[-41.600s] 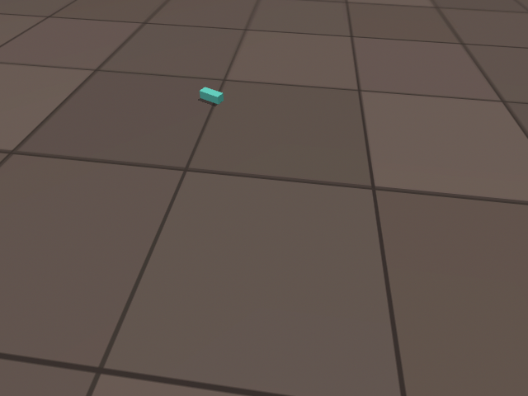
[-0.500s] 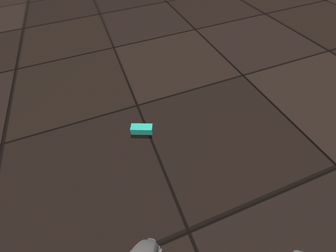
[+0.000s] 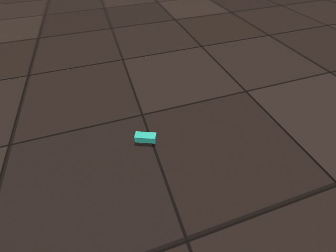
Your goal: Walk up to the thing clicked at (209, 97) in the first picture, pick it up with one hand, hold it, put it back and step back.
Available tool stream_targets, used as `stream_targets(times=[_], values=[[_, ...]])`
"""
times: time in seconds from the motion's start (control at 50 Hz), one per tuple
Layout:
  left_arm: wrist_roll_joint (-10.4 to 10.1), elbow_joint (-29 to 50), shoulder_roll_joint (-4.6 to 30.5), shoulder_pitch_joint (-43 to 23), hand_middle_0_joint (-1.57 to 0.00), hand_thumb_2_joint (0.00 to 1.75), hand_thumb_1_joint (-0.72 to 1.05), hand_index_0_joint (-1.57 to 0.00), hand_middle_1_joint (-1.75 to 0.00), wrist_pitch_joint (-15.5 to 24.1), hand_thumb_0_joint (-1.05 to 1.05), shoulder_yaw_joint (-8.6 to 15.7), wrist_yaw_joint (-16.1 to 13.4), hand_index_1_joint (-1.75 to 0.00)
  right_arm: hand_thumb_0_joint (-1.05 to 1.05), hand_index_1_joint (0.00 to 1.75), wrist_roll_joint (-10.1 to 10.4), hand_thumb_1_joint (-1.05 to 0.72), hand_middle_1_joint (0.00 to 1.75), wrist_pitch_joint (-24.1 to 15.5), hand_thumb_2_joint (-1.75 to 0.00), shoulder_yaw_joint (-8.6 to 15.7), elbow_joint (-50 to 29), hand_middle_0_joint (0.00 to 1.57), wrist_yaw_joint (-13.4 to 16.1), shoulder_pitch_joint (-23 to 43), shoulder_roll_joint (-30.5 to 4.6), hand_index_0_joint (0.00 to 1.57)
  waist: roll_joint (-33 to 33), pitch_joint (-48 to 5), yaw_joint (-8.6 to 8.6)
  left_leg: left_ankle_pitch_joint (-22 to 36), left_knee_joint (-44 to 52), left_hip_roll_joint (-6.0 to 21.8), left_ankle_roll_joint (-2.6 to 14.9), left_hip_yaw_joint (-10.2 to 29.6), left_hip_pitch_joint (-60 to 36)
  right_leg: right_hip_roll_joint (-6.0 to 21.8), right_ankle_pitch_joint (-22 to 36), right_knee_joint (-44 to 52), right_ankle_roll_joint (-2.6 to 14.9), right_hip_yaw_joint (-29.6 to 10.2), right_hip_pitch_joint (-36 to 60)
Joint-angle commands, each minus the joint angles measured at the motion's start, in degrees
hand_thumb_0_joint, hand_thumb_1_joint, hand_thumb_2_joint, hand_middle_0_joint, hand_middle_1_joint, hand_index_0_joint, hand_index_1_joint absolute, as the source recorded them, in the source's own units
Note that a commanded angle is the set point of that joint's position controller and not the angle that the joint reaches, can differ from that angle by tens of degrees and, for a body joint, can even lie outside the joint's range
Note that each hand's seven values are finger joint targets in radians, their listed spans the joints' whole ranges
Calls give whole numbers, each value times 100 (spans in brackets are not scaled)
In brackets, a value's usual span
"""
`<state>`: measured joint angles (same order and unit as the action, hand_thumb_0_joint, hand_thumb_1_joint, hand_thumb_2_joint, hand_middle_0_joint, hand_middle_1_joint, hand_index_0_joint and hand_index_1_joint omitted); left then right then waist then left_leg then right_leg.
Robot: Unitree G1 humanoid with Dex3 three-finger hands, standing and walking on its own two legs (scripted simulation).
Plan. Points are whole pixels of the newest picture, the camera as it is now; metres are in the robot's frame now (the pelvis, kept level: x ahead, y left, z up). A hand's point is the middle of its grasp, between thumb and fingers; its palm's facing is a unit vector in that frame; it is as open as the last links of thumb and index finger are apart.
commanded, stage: step back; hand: left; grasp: from above
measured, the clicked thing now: (145, 137) +1.09 +0.24 -0.74
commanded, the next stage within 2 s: stand in 0.52 s
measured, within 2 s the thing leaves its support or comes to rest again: neither
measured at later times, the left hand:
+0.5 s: hand out of the picture +0.14 +0.29 -0.15, palm faces +0.01 -0.93 -0.36, open 7.4 cm
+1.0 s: hand out of the picture +0.13 +0.28 -0.14, palm faces -0.04 -0.94 -0.33, open 7.4 cm
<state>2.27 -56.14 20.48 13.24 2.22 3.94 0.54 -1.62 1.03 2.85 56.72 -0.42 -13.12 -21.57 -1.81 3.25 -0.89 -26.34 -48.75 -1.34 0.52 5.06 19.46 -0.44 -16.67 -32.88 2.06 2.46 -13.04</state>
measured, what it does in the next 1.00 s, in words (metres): steps on the spot: left foot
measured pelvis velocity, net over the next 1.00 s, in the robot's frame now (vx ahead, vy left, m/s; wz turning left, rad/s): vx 0.04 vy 0.03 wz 0.00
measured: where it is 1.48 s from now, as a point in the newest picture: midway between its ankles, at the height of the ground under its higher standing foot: outside the picture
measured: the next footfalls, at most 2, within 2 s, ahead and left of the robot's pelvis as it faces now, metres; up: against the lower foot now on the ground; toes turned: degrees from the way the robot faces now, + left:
left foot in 0.16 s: +0.10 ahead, +0.15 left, +0.00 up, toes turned +1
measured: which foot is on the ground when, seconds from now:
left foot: up 0.00-0.14, down 0.16-1.00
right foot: down 0.00-1.00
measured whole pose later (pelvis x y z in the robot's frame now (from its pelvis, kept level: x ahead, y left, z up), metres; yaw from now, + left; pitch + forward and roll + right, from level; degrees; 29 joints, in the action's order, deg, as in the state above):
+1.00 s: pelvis +0.04 +0.03 +0.02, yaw +0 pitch -2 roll +0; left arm 0.7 -65.5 19.9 4.8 1.1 0.0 0.1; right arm -0.6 -0.4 0.6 66.5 -0.4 -4.5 -19.7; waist 0.5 3.6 0.9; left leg -8.1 -18.2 0.8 -0.4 -1.0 8.0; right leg 1.5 -11.7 -17.2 -1.4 0.4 -3.5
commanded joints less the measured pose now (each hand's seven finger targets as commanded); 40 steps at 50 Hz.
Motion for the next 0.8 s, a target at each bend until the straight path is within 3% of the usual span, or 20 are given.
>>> stream_targets(times=[0.0, 0.06, 0.1, 0.12, 0.14, 0.16, 0.18, 0.2, 0.24, 0.28, 0.32, 0.34, 0.4, 0.48, 0.5, 0.6, 0.66, 0.78], values=[[-35, 449, 1651, -490, -20, 90, 90, -20, -30, 200, 0, 386, -114, -30, 0, 30, 13, -90, 30, -248, -90, 270, -321, 20, 3, -1, -1061, 20, 721, 189, 11, 240, -95, 292, -47, 170, 530, 1594, -912, 1804, 841, -1821, -225], [-31, 458, 1575, -616, -20, 90, 90, -20, -30, 151, 0, 320, -85, -30, 0, 30, 8, -90, 30, -251, -90, 241, -315, 20, -45, 98, -918, 20, 1037, 56, -19, 318, 989, 237, -73, -387, -82, 1373, -115, 1466, 716, -1230, -341], [-94, 459, 1536, -720, -20, 90, 90, -20, -30, 70, 0, 252, -78, -30, 0, 30, 0, -90, 30, -277, -90, 247, -230, 20, -15, 80, -875, 20, 916, -50, 90, 1016, 1814, 137, -78, -654, -718, 1235, 447, 985, 600, -949, -524], [-105, 458, 1436, -682, -20, 90, 90, -20, -30, 23, 0, 173, -70, -30, 0, 30, -10, -90, 30, -300, -90, 262, -176, 20, 25, 35, -868, 20, 811, -151, 147, 1313, 2162, 97, -49, -572, -1103, 1122, 833, 601, 482, -875, -640], [-128, 460, 1243, -610, -20, 90, 90, -20, -30, -6, 0, 107, -71, -30, 0, 30, -33, -90, 30, -335, -90, 271, -178, 20, 71, 43, -940, 20, 540, -309, 188, 1698, 2472, 316, 27, -276, -1368, 980, 1288, 239, 300, -710, -650], [-194, 476, 1011, -529, -20, 90, 90, -20, -30, -33, 0, 43, -66, -30, 0, 30, -62, -90, 30, -386, -90, 302, -192, 20, 119, 68, -1195, 20, -200, -554, 123, 2120, 2748, 1171, 272, 836, -1348, 586, 1133, -278, 20, -479, -647], [-291, 350, 1098, -459, -20, 90, 90, -20, -30, -77, 0, 85, -87, -30, 0, 30, 7, -90, 30, -385, -90, 288, -294, 20, 113, 494, -1510, 20, -490, -527, -63, 1826, 2861, 1704, 832, 1485, -652, 139, -369, -444, -122, -218, -272], [-249, 214, 1202, -442, -20, 90, 90, -20, -30, -98, 0, 101, -108, -30, 0, 30, 20, -90, 30, -371, -90, 292, -309, 20, 96, 721, -1537, 20, -451, -460, -66, 1661, 2866, 1783, 1018, 1430, -327, 216, -836, -391, -82, -281, 133], [-201, 105, 1146, -435, -20, 90, 90, -20, -30, -44, 0, 57, -118, -30, 0, 30, 33, -90, 30, -341, -90, 199, -254, 20, 95, 927, -1314, 20, -435, -524, -145, 2422, 2595, 1426, 637, 821, -537, 312, 49, 308, -17, -358, 311], [-203, -9, 1328, -366, -20, 90, 90, -20, -30, 22, 0, 73, -124, -30, 0, 30, 91, -90, 30, -327, -90, 149, -200, 20, 109, 1027, -1143, 20, -421, -633, -106, 2695, 2292, 1010, 278, 290, -524, 519, 1100, 566, 27, -606, 610], [-214, -5, 1383, -648, -20, 90, 90, -20, -30, 34, 0, 85, -118, -30, 0, 30, 102, -90, 30, -327, -90, 117, -66, 20, 122, 878, -1048, 20, -199, -832, 39, 3105, 2217, 843, 152, 37, -817, 681, 1800, 545, 62, -726, 740], [-217, -22, 1355, -634, -20, 90, 90, -20, -30, 35, 0, 70, -132, -30, 0, 30, 107, -90, 30, -332, -90, 131, -28, 20, 126, 961, -1076, 20, -193, -934, 17, 3470, 2148, 863, 166, 0, -1061, 690, 2055, 553, 56, -675, 693], [-209, -127, 1316, -770, -20, 90, 90, -20, -30, 17, 0, 36, -158, -30, 0, 30, 118, -90, 30, -306, -90, 124, 53, 20, 126, 1144, -1028, 20, 5, -846, 22, 3545, 2233, 917, 226, -36, -1109, 668, 2122, 702, -13, -618, 702], [-195, -215, 1273, -893, -20, 90, 90, -20, -30, -8, 0, 17, -148, -30, 0, 30, 114, -90, 30, -289, -90, 108, 151, 20, 115, 1353, -963, 20, 63, -711, 10, 3042, 2513, 935, 188, -53, -1159, 673, 1796, 911, -34, -663, 618], [-230, -325, 1076, -946, -20, 90, 90, -20, -30, -19, 0, -114, -115, -30, 0, 30, 147, -90, 30, -296, -90, 50, 215, 20, 87, 1212, -996, 20, 90, -684, 102, 2833, 2759, 910, 181, 81, -1267, 687, 1530, 1171, -77, -687, 604], [-204, -429, 1161, -1097, -20, 90, 90, -20, -30, 19, 0, -126, -109, -30, 0, 30, 135, -90, 30, -335, -90, 33, 328, 20, 59, 1367, -962, 20, 180, -727, 81, 3296, 2878, 938, 120, 13, -1633, 771, 1847, 1435, -133, -687, 745], [-197, -489, 1170, -1143, -20, 90, 90, -20, -30, 30, 0, -139, -114, -30, 0, 30, 132, -90, 30, -316, -90, 37, 377, 20, 43, 1412, -960, 20, 256, -632, 90, 2912, 3036, 887, 76, -18, -1559, 776, 1582, 1632, -161, -675, 752], [-188, -547, 1200, -1187, -20, 90, 90, -20, -30, 43, 0, -144, -117, -30, 0, 30, 127, -90, 30, -312, -90, 14, 476, 20, 34, 1422, -940, 20, 176, -685, 88, 2857, 3167, 879, 32, -46, -1480, 823, 1568, 1732, -143, -662, 939]])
